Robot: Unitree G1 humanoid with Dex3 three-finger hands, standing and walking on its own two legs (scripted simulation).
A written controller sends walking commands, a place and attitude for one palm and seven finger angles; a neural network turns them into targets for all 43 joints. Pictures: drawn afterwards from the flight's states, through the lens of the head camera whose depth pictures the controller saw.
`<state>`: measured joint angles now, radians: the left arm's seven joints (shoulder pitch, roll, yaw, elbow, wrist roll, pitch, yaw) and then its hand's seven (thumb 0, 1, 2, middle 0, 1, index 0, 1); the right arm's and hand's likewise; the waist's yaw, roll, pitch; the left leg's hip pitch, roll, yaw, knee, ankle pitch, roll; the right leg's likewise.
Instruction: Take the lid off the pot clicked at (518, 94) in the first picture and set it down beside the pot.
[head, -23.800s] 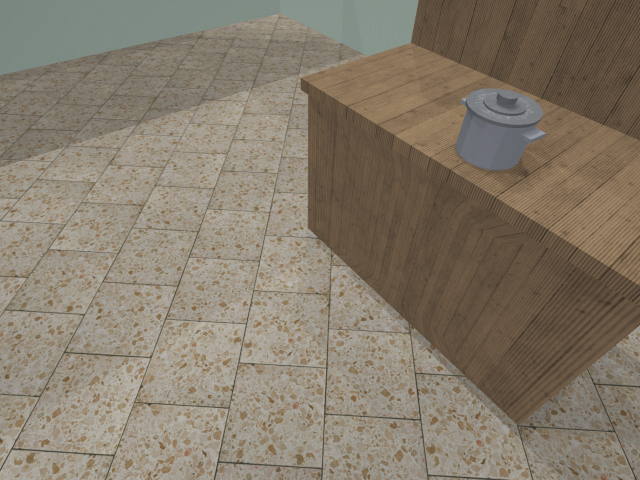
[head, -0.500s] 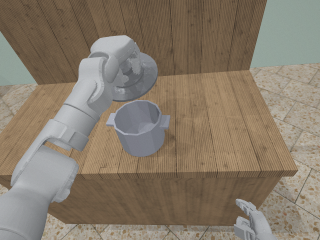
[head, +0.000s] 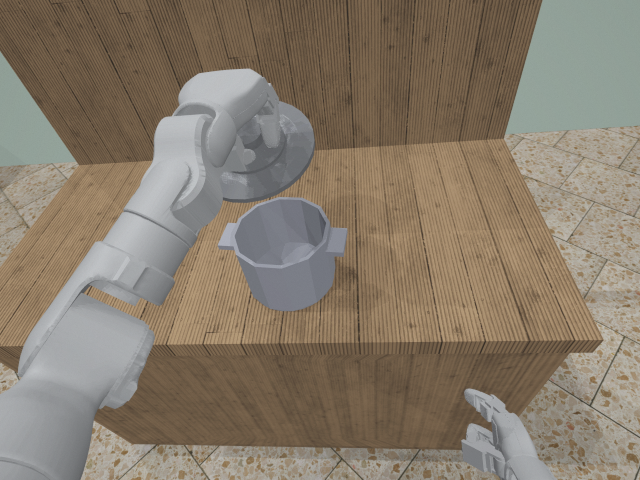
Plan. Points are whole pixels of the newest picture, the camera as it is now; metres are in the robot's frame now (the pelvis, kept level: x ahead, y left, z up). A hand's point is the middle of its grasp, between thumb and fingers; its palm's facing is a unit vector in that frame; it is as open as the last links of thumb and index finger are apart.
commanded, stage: move the lid sideways beside the pot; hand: left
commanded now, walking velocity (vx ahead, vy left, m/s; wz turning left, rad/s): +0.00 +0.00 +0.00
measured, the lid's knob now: (246, 135) +0.48 +0.11 +0.22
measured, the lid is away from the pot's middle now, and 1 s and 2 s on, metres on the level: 0.02 0.16 0.25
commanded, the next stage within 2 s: lower the lid onto the table in 1.88 s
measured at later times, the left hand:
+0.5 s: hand (189, 147) +0.44 +0.17 +0.23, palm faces -0.10 -0.01 -0.99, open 5.8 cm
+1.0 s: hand (131, 157) +0.43 +0.24 +0.22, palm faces -0.18 +0.00 -0.98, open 5.8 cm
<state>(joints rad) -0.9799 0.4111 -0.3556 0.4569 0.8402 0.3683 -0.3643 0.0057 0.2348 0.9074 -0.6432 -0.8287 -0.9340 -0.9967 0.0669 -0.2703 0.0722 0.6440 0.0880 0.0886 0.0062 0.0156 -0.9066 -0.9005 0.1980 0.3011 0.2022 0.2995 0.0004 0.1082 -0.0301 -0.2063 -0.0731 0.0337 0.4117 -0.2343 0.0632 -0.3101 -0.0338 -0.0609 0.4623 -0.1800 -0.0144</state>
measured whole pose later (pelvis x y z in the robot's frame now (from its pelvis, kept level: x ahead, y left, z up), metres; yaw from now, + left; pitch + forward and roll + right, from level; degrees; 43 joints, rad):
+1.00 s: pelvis +0.01 +0.02 +0.00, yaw +2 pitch +2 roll +0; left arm -0.92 0.63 -0.24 0.46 0.87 0.26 -0.53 0.00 0.24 0.90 -0.64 -0.83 -0.94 -1.00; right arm 0.13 -0.30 0.06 0.63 0.09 0.08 -0.01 0.02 -0.91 -0.90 0.20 0.30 0.20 0.30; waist 0.00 0.09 0.00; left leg -0.20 -0.09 0.01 0.40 -0.23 0.09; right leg -0.27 -0.05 -0.08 0.40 -0.16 0.01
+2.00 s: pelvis +0.01 +0.03 +0.00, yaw +2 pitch +4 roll -2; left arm -0.93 0.80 -0.09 0.59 0.88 0.08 -0.56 0.00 0.25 0.90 -0.64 -0.83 -0.94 -1.00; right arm 0.19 -0.31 0.04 0.63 0.09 0.13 -0.01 0.01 -0.91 -0.90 0.20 0.30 0.20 0.30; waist -0.02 0.08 0.01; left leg -0.24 -0.09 -0.01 0.40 -0.24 0.10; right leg -0.27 -0.04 -0.10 0.34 -0.13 0.02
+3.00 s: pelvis +0.01 +0.04 +0.00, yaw +3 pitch +3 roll -2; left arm -0.82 0.69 -0.15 0.60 0.87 0.04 -0.50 0.00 0.25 0.90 -0.63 -0.83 -0.94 -1.01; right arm 0.20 -0.30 0.04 0.64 0.08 0.10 -0.01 0.01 -0.91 -0.90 0.20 0.30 0.20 0.30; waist -0.02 0.07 0.02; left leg -0.24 -0.10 -0.01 0.42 -0.24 0.11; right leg -0.27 -0.05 -0.10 0.36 -0.14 0.01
